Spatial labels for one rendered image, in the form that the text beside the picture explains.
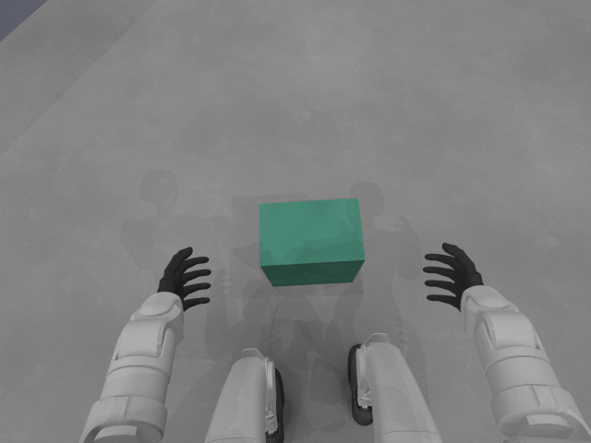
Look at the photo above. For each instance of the left robot hand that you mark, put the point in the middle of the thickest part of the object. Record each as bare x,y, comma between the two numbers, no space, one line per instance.
174,278

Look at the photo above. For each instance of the left robot shin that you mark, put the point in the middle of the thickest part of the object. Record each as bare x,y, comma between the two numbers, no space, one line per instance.
270,411

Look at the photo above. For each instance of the right robot hand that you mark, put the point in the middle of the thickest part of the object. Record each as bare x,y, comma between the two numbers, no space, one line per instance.
464,275

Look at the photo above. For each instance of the left robot forearm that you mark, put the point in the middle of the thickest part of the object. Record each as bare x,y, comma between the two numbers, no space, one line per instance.
131,408

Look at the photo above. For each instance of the left robot thigh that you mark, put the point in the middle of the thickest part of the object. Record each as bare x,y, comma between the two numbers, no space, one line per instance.
239,415

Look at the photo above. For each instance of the carton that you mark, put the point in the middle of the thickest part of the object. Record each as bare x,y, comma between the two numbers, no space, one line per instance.
311,242

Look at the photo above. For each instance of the right robot forearm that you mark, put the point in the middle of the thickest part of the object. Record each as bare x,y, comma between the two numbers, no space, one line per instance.
527,397

